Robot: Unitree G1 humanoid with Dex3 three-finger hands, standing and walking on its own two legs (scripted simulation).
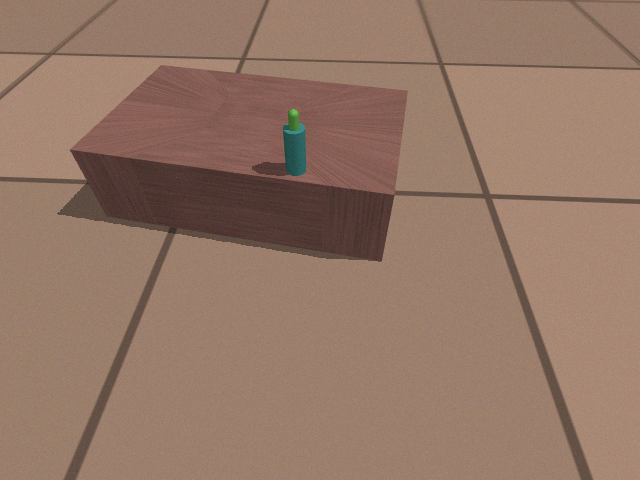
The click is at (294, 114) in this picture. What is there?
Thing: necked bottle
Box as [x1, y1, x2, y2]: [283, 109, 305, 175]
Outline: 291,109 288,112 288,122 283,126 286,171 292,175 299,175 305,171 304,126 298,122 297,111
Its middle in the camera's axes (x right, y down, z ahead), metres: -0.09 -0.35 +1.36
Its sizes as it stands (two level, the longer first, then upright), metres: 0.074 0.074 0.238
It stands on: a support 0.36 m high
